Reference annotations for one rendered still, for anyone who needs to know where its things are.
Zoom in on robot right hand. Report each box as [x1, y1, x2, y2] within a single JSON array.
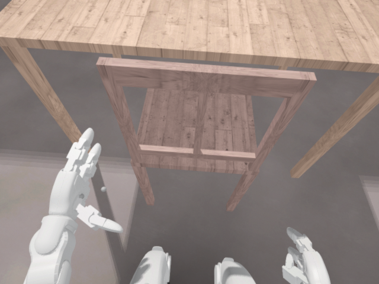
[[282, 227, 331, 284]]

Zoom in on table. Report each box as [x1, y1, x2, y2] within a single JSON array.
[[0, 0, 379, 178]]

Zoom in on right robot thigh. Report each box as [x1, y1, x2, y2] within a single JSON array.
[[214, 261, 256, 284]]

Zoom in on robot left forearm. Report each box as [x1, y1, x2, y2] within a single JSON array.
[[23, 215, 78, 284]]

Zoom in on chair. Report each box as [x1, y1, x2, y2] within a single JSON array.
[[96, 57, 317, 211]]

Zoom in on robot left hand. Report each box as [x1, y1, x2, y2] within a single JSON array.
[[49, 128, 123, 233]]

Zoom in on robot right shin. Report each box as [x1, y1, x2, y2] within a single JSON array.
[[223, 257, 234, 262]]

